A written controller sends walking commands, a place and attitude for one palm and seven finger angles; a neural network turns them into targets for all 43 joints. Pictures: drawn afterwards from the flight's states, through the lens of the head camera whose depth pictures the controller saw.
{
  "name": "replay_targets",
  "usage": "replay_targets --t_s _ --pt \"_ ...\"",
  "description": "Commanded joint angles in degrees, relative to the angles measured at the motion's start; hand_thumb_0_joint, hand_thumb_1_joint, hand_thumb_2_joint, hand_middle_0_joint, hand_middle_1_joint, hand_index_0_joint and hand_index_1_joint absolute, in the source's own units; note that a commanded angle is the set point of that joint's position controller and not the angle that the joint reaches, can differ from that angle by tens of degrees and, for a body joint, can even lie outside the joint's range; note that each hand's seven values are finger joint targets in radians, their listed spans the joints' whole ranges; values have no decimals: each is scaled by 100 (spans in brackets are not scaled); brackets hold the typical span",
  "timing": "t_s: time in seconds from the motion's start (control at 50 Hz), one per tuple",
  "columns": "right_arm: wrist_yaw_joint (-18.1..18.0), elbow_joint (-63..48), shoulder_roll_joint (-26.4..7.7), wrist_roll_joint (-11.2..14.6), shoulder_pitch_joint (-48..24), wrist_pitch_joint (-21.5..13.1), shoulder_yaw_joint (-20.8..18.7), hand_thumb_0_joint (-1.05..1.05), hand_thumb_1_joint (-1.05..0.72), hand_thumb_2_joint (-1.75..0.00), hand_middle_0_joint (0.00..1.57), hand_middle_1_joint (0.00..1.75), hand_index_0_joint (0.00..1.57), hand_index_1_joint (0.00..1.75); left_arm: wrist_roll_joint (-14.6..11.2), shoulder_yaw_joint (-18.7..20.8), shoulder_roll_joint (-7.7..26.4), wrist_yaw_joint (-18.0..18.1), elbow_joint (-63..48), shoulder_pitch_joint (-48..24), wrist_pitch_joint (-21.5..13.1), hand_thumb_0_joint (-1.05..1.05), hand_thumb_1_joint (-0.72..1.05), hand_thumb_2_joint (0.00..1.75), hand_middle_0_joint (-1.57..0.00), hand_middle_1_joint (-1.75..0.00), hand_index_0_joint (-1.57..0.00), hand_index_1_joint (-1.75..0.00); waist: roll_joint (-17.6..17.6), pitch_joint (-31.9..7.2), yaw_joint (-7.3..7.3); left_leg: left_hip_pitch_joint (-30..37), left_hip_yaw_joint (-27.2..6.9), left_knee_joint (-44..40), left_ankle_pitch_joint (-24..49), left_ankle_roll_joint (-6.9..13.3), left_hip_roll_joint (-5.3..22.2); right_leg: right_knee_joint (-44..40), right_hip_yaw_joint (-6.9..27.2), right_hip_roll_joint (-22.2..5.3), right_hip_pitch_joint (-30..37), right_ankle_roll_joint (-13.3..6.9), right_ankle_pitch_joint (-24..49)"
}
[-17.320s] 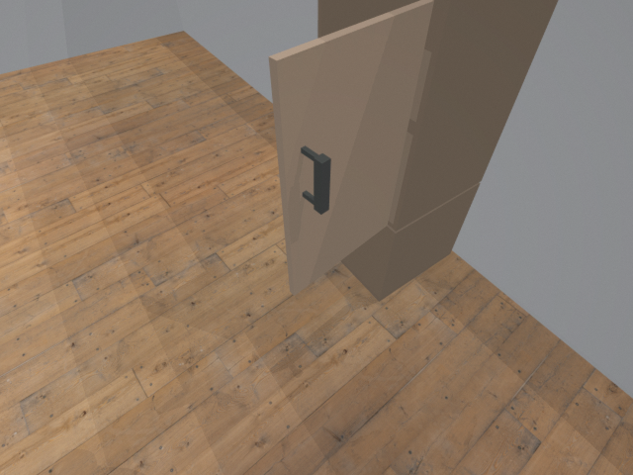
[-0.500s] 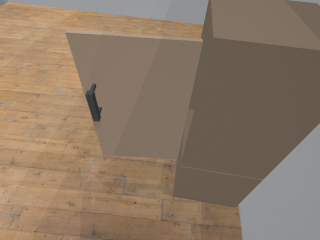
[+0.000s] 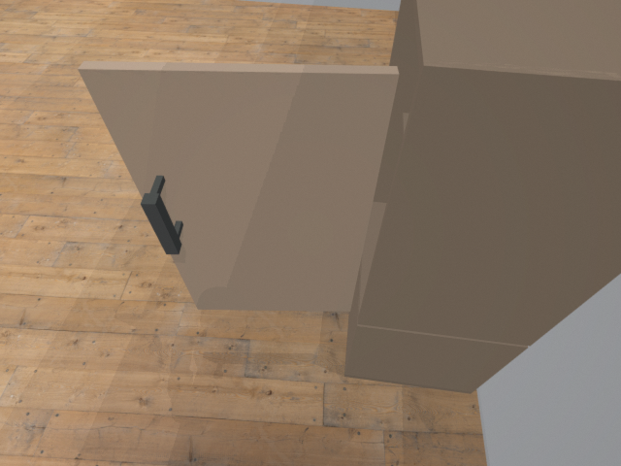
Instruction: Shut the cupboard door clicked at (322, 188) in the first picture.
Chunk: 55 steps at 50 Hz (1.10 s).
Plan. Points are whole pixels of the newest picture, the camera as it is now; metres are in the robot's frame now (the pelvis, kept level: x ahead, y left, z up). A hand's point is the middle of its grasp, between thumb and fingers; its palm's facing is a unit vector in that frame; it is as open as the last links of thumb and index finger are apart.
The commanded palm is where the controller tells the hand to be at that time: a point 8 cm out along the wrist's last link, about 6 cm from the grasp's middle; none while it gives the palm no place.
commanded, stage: come to a stop and stand still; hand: left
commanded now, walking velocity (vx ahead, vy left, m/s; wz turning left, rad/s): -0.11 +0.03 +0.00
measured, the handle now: (166, 216) +0.45 +0.25 +0.03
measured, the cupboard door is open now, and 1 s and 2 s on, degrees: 97 97 97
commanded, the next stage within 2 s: look again from close up in 0.64 s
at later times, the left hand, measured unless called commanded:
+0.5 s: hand out of the picture -0.02 +0.17 -0.16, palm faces +0.04 -0.97 -0.23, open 7.4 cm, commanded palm none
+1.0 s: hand out of the picture -0.03 +0.15 -0.17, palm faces +0.04 -0.98 -0.18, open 7.3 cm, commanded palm none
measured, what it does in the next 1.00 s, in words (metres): stands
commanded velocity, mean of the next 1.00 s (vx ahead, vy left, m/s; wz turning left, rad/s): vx -0.01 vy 0.00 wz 0.00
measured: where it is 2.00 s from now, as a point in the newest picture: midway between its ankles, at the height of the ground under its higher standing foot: outside the picture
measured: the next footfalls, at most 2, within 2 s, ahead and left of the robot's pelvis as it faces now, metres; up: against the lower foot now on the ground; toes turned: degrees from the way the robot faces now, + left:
none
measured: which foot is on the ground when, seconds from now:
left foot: down 0.00-1.00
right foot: down 0.00-1.00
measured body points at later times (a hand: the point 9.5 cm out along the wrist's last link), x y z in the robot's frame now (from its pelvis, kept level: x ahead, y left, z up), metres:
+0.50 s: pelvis -0.04 -0.02 +0.00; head -0.05 -0.03 +0.45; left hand -0.02 +0.22 -0.15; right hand +0.01 -0.25 -0.15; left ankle -0.05 +0.07 -0.73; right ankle +0.03 -0.12 -0.73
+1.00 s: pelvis -0.02 -0.02 +0.01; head -0.01 -0.02 +0.46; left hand -0.03 +0.20 -0.15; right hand -0.05 -0.22 -0.15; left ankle -0.05 +0.07 -0.73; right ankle +0.03 -0.12 -0.73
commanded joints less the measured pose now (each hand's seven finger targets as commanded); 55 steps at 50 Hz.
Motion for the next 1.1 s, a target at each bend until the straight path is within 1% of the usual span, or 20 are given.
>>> replay_targets --t_s 0.0,0.06,0.12,0.14,0.16,0.18,0.2,0.22,0.24,0.26,0.28,0.3,0.32,0.38,0.42,0.48,0.56,0.68,0.92,1.08 --pt "-73 -209 -655 -7 503 -49 -204 0 -90 -90 20 30 20 30 18 132 588 53 -178 566 6 0 90 90 -20 -30 -20 -30 -152 -798 54 -221 -604 -168 3229 -329 923 214 679 -708 945 -451 3497" --pt "-74 -267 -691 -28 268 -28 -225 0 -90 -90 20 30 20 30 41 124 517 51 -289 329 77 0 90 90 -20 -30 -20 -30 42 -627 57 -54 -743 -349 3537 -223 1124 168 530 -439 555 -293 2355" --pt "-55 -355 -749 -41 36 -25 -206 0 -90 -90 20 30 20 30 66 121 443 36 -332 233 124 0 90 90 -20 -30 -20 -30 161 -387 101 -285 -859 -602 2965 -108 1232 8 507 -271 479 -184 1321" --pt "4 -810 -1197 113 -295 -86 -267 0 -90 -90 20 30 20 30 39 137 651 211 -73 833 39 0 90 90 -20 -30 -20 -30 147 -1065 168 -33 -741 329 4347 -210 1490 78 330 -466 662 -148 1907" --pt "17 -1010 -1141 48 -418 -104 -232 0 -90 -90 20 30 20 30 109 153 873 172 -147 939 -61 0 90 90 -20 -30 -20 -30 318 -1196 274 -258 -485 832 4021 -510 988 -32 474 -629 1133 -363 3326" --pt "18 -982 -867 11 209 -108 -228 0 -90 -90 20 30 20 30 44 155 881 129 -230 648 -85 0 90 90 -20 -30 -20 -30 84 -1638 -86 -356 -542 637 2550 -643 709 211 933 -1020 1354 -709 3683" --pt "15 -947 -778 12 199 -25 -188 0 -90 -90 20 30 20 30 -7 98 805 97 -311 334 -59 0 90 90 -20 -30 -20 -30 -90 -1508 -150 -286 -507 241 1136 -521 733 -60 913 -1127 1003 -711 2688" --pt "36 -981 -735 -10 119 33 -173 0 -90 -90 20 30 20 30 12 55 771 53 -381 125 -14 0 90 90 -20 -30 -20 -30 -94 -877 -171 -442 -574 -58 373 -413 709 -424 944 -959 434 -597 1196" --pt "54 -991 -790 -47 89 52 -166 0 -90 -90 20 30 20 30 26 34 738 21 -416 -4 7 0 90 90 -20 -30 -20 -30 -37 -199 -167 -708 -739 -326 181 -314 786 -641 920 -722 -9 -514 82" --pt "73 -1034 -837 -85 44 41 -164 0 -90 -90 20 30 20 30 41 33 743 -9 -441 -21 35 0 90 90 -20 -30 -20 -30 242 141 -102 -887 -885 -577 251 -223 900 -668 781 -504 -166 -455 -280" --pt "90 -1095 -943 -86 -67 36 -155 0 -90 -90 20 30 20 30 55 29 705 -25 -437 59 52 0 90 90 -20 -30 -20 -30 301 371 -42 -1198 -1018 -811 -110 -183 982 -721 694 -353 -119 -381 -573" --pt "113 -1142 -1027 -87 -132 40 -169 0 -90 -90 20 30 20 30 74 25 697 -33 -416 197 59 0 90 90 -20 -30 -20 -30 98 465 12 -1430 -1061 -956 -625 -157 972 -792 677 -290 -24 -351 -761" --pt "125 -1154 -1102 -93 -113 37 -181 0 -90 -90 20 30 20 30 85 35 673 -40 -387 337 50 0 90 90 -20 -30 -20 -30 -68 411 25 -1467 -1016 -980 -793 -145 927 -849 729 -276 34 -337 -848" --pt "132 -1125 -1111 -95 -12 32 -175 0 -90 -90 20 30 20 30 81 62 720 -50 -405 512 20 0 90 90 -20 -30 -20 -30 80 173 9 -1295 -927 -979 -825 -129 849 -1024 823 -301 89 -338 -1004" --pt "138 -1072 -1098 -98 95 38 -168 0 -90 -90 20 30 20 30 84 78 730 -54 -375 571 -9 0 90 90 -20 -30 -20 -30 -186 100 -26 -1199 -860 -874 -756 -130 767 -1208 955 -360 15 -340 -1258" --pt "131 -943 -1063 -96 285 36 -152 0 -90 -90 20 30 20 30 67 87 742 -59 -343 613 -40 0 90 90 -20 -30 -20 -30 -137 -38 -86 -947 -795 -758 -577 -133 718 -1385 1058 -422 -112 -369 -1418" --pt "119 -729 -960 -79 421 -9 -114 0 -90 -90 20 30 20 30 47 77 687 -61 -200 706 -87 0 90 90 -20 -30 -20 -30 -18 -145 -74 -878 -815 -860 -317 -137 782 -1383 1007 -417 75 -372 -1078" --pt "104 -403 -845 -58 577 -36 -39 0 -90 -90 20 30 20 30 26 19 537 -50 61 833 -104 0 90 90 -20 -30 -20 -30 -19 91 -25 -1131 -879 -1005 -271 -160 822 -1325 924 -408 276 -348 -863" --pt "32 33 -659 -6 651 -152 55 0 -90 -90 20 30 20 30 -8 -85 273 -6 421 896 -167 0 90 90 -20 -30 -20 -30 129 -131 36 -826 -799 -1023 791 -217 948 -965 658 -425 952 -358 913" --pt "10 109 -610 -2 551 -135 42 0 -90 -90 20 30 20 30 3 -97 243 1 455 877 -146 0 90 90 -20 -30 -20 -30 45 10 38 -692 -757 -1044 876 -215 953 -1004 640 -409 903 -329 1057"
